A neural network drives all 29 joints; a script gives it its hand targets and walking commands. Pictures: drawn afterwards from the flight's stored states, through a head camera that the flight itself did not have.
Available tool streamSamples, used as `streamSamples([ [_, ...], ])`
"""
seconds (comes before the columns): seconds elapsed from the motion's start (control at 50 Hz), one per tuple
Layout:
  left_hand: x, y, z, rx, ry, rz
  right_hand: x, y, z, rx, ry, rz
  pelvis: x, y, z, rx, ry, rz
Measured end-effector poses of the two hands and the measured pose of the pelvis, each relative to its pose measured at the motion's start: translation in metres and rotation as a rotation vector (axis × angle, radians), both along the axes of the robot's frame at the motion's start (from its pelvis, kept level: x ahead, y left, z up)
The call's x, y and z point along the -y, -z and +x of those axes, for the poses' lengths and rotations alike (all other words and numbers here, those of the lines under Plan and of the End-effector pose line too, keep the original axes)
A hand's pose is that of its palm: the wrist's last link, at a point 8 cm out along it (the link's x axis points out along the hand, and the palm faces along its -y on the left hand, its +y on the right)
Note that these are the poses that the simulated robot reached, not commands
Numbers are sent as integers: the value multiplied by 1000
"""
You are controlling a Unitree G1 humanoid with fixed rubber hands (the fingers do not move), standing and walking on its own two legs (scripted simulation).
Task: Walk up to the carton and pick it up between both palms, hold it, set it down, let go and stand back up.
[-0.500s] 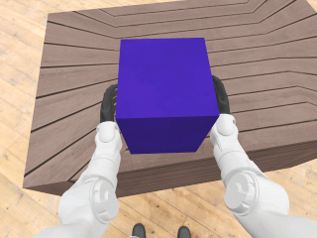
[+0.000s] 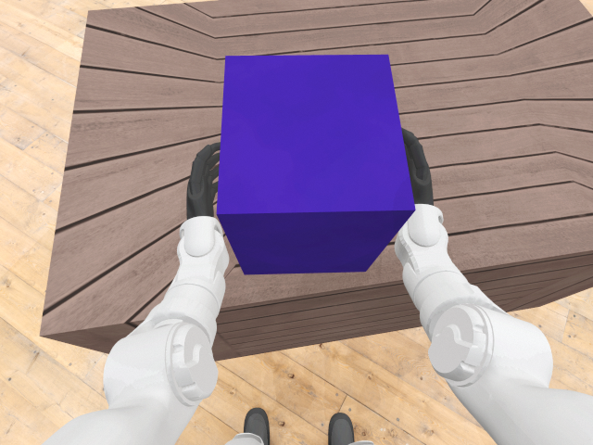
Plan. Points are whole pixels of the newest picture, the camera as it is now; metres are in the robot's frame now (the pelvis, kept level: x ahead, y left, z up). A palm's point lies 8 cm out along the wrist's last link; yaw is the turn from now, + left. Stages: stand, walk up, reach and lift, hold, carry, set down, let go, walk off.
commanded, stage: reach and lift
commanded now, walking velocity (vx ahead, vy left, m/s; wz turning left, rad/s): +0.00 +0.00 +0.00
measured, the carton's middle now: (306, 180) +0.46 +0.02 +0.01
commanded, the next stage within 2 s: none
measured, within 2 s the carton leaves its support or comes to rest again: neither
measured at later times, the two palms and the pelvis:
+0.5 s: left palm (202, 213) +0.40 +0.16 +0.00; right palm (415, 194) +0.42 -0.13 +0.03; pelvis -0.01 +0.00 -0.01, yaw +0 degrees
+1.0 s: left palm (176, 229) +0.36 +0.18 +0.05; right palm (421, 184) +0.39 -0.11 +0.10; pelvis -0.03 +0.00 -0.01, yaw +3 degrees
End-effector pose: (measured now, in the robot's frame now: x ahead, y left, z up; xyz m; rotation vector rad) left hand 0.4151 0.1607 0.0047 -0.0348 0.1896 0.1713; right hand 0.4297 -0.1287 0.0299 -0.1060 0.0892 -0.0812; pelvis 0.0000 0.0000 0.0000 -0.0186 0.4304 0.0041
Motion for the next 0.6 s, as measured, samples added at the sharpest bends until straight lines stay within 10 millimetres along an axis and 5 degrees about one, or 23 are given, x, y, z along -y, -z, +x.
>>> streamSamples([
  [0.4,0,0,-6,11,-13,-10,0,0,-3,12,-15,7,-2,8,-5,-18,4,-6],
  [0.6,1,1,-25,-10,-35,-25,0,-3,-14,-7,-40,-31,-3,9,-7,10,-6,-10],
])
